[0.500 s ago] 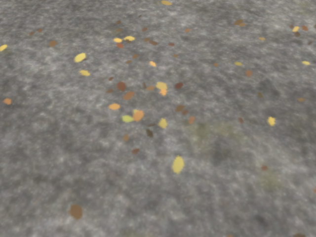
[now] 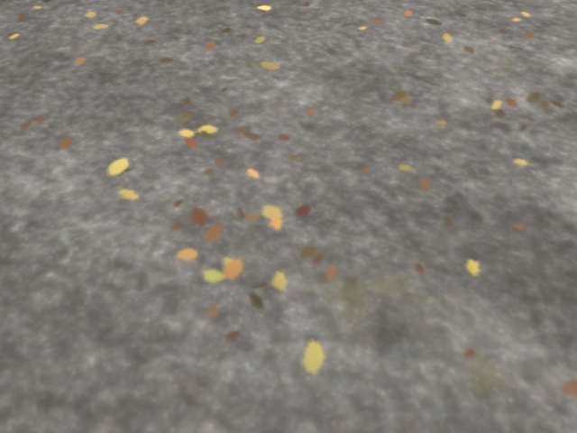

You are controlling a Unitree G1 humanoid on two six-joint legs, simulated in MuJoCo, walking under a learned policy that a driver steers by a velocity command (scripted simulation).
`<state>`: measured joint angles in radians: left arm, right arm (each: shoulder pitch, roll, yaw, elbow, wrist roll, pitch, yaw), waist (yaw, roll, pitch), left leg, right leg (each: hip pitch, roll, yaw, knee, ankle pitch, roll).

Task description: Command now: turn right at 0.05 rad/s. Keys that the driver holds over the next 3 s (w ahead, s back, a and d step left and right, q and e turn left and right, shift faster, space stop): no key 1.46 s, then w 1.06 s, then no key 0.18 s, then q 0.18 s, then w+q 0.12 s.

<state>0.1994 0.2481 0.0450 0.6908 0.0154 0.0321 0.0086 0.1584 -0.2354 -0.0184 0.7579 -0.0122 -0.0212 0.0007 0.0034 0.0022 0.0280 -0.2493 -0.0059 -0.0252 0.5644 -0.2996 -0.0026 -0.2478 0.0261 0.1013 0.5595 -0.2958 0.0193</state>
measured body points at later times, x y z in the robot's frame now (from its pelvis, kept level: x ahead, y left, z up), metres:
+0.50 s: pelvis +0.00 +0.01 +0.00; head +0.01 +0.01 +0.45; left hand +0.10 +0.26 -0.12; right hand +0.10 -0.25 -0.13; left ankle +0.00 +0.12 -0.73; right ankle +0.00 -0.13 -0.73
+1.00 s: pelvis +0.00 +0.01 +0.01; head +0.01 +0.01 +0.46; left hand +0.04 +0.26 -0.14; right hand +0.05 -0.24 -0.14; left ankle +0.00 +0.12 -0.73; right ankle +0.00 -0.13 -0.73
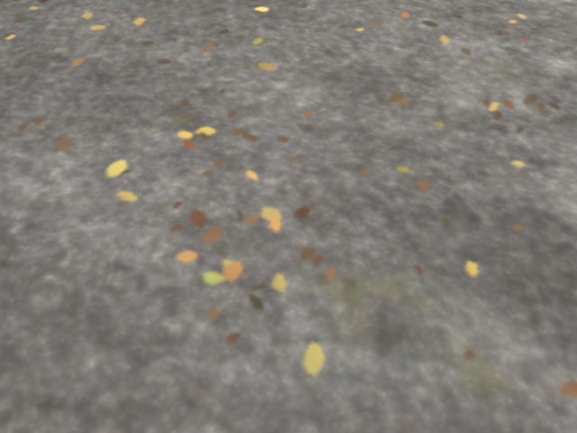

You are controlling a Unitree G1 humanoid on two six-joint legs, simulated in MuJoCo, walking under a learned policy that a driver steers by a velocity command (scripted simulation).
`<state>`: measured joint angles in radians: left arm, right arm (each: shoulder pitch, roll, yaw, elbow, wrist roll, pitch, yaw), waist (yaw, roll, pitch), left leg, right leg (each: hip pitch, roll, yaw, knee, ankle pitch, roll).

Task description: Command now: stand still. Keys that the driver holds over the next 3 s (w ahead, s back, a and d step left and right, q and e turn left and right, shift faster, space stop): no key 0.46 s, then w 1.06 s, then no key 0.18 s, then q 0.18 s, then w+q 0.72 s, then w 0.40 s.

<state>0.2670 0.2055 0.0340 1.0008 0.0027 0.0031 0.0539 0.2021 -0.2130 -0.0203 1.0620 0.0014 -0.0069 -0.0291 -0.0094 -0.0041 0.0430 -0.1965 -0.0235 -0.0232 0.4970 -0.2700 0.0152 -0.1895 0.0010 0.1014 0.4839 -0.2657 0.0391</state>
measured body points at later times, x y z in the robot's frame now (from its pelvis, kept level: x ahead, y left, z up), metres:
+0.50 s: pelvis +0.00 +0.00 +0.00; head +0.01 +0.00 +0.45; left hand +0.00 +0.24 -0.16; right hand +0.01 -0.24 -0.15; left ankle +0.00 +0.11 -0.74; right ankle +0.00 -0.15 -0.74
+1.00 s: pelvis +0.14 -0.03 +0.01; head +0.16 -0.05 +0.45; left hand +0.02 +0.19 -0.13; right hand +0.31 -0.28 -0.12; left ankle +0.29 +0.12 -0.68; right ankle +0.01 -0.13 -0.74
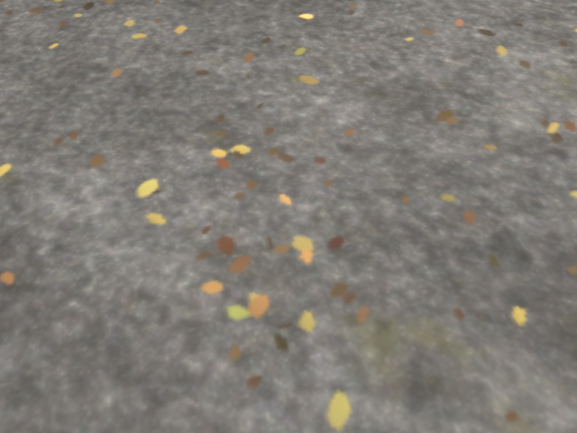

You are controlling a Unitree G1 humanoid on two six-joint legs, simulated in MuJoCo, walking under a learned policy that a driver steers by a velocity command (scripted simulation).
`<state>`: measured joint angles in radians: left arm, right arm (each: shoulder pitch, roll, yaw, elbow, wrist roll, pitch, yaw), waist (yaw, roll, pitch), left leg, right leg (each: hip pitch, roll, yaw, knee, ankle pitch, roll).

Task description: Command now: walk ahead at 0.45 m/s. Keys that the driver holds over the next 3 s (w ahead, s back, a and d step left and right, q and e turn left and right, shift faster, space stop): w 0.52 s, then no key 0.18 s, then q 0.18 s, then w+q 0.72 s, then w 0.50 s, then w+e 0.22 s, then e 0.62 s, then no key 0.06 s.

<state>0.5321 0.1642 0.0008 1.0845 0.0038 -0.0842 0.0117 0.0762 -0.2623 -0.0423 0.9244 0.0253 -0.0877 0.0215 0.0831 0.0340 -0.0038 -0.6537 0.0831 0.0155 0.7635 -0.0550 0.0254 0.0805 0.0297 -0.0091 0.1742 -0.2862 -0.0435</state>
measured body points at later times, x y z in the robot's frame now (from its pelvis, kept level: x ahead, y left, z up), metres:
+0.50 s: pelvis +0.29 +0.05 +0.00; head +0.30 +0.05 +0.45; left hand +0.45 +0.31 -0.11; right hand +0.27 -0.21 -0.14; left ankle +0.25 +0.13 -0.74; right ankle +0.46 -0.13 -0.67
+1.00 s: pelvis +0.49 +0.00 +0.00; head +0.51 +0.01 +0.45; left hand +0.57 +0.28 -0.13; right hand +0.59 -0.26 -0.14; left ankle +0.51 +0.15 -0.69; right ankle +0.55 -0.09 -0.74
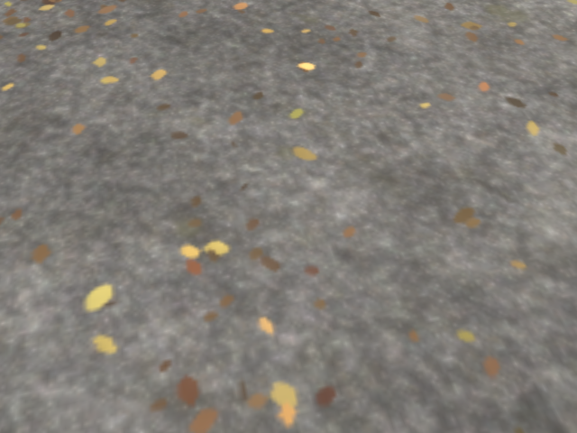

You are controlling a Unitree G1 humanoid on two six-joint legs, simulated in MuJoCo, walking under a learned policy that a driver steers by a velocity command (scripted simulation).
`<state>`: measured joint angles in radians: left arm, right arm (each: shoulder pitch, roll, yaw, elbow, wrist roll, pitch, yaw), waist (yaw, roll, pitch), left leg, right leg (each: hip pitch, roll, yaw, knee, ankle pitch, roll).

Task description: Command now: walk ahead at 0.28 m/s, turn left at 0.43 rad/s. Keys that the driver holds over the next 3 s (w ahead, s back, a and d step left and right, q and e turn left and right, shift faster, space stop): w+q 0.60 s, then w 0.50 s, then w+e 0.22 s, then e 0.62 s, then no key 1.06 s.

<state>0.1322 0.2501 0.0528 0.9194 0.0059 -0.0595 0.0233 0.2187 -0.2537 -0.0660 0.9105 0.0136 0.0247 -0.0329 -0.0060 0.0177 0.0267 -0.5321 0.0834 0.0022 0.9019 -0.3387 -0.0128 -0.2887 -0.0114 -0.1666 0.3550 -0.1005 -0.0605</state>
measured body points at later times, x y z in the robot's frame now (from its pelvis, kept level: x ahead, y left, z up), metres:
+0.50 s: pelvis +0.17 +0.07 +0.00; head +0.19 +0.11 +0.45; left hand +0.33 +0.36 -0.10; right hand +0.20 -0.21 -0.11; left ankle +0.03 +0.14 -0.74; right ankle +0.38 -0.05 -0.69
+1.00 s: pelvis +0.44 +0.14 +0.00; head +0.46 +0.16 +0.45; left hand +0.30 +0.38 -0.14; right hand +0.74 +0.02 -0.08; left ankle +0.52 +0.34 -0.71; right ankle +0.42 -0.01 -0.74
